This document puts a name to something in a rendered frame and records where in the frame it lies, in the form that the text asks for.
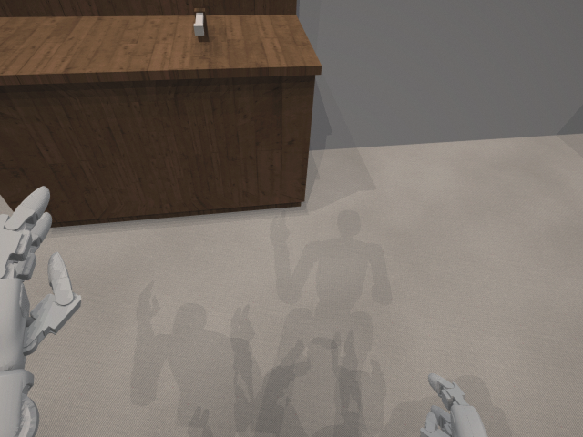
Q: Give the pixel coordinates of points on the tap lever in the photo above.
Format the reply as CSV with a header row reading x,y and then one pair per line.
x,y
198,26

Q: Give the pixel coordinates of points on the robot left forearm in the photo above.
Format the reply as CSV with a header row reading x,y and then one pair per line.
x,y
19,416

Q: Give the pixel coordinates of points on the right robot hand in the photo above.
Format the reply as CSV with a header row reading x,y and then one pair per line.
x,y
463,420

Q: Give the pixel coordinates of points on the left robot hand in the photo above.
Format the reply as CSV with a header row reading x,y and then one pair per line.
x,y
20,237

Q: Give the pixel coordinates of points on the counter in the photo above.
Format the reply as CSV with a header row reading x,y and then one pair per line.
x,y
124,114

